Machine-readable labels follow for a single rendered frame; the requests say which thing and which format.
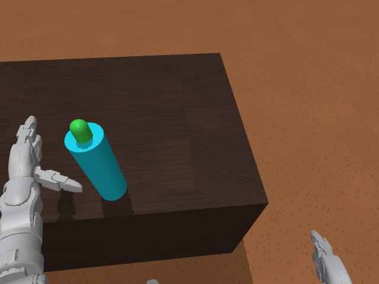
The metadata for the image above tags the right robot hand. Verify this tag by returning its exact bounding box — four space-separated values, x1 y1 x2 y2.
310 230 352 284

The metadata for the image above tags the left robot hand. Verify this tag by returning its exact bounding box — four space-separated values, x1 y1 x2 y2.
8 115 83 192

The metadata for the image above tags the bottle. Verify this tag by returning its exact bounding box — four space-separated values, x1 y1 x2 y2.
65 119 127 201

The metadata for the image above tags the left robot arm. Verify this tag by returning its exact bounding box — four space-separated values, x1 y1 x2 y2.
0 177 49 284

